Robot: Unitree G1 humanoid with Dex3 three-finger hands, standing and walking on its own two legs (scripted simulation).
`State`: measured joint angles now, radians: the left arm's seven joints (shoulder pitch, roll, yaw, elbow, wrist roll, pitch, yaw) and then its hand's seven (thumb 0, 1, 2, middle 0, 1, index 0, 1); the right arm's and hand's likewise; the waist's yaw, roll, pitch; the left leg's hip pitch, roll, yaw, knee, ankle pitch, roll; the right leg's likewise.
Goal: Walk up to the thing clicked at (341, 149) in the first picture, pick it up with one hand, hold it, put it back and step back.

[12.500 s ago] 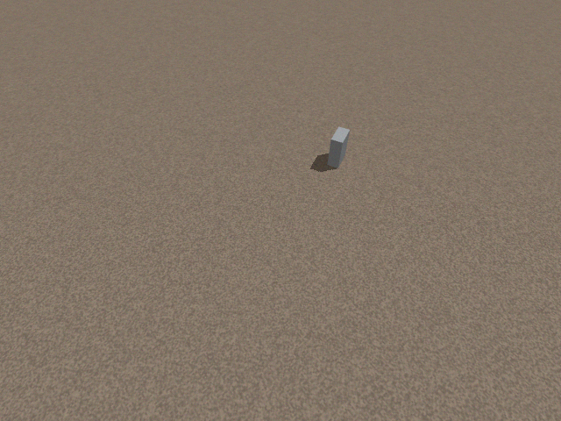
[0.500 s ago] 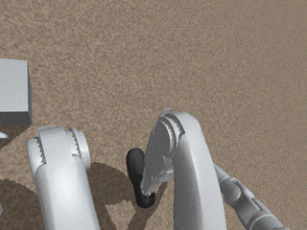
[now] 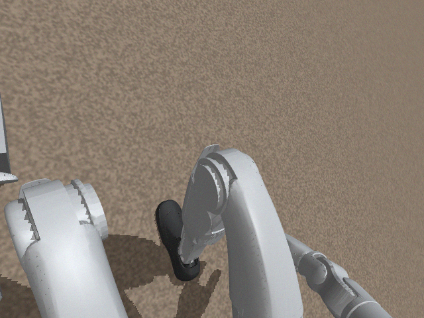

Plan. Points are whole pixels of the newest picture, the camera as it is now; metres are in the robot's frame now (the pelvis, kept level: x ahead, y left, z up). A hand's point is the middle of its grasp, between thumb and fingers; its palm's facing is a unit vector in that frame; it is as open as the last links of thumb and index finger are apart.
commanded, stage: close in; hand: left
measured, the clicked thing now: out of the picture +0.44 +0.25 -0.20
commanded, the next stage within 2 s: rest palm in 0.30 s
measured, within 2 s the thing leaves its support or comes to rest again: neither
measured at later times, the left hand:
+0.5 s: hand out of the picture +0.43 +0.26 -0.17, palm faces +0.33 -0.95 +0.01, open 17.3 cm
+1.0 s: hand out of the picture +0.43 +0.26 -0.17, palm faces +0.33 -0.94 +0.02, open 13.6 cm
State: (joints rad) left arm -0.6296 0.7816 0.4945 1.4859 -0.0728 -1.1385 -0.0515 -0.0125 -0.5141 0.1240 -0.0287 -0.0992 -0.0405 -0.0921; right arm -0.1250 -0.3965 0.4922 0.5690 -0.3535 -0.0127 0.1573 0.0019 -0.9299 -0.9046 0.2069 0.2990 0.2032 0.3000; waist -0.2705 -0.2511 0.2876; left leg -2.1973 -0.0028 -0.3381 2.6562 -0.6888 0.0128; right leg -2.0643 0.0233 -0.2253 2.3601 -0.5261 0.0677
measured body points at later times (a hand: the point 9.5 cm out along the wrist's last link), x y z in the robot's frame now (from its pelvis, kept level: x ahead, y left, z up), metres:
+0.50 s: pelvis +0.00 +0.00 +0.00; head +0.23 +0.19 +0.34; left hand +0.41 +0.31 -0.17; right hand +0.17 -0.24 -0.03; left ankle +0.09 +0.12 -0.25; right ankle +0.16 -0.13 -0.25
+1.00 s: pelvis +0.00 +0.00 +0.00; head +0.23 +0.19 +0.33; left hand +0.41 +0.31 -0.17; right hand +0.17 -0.24 -0.03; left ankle +0.09 +0.12 -0.25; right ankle +0.16 -0.13 -0.25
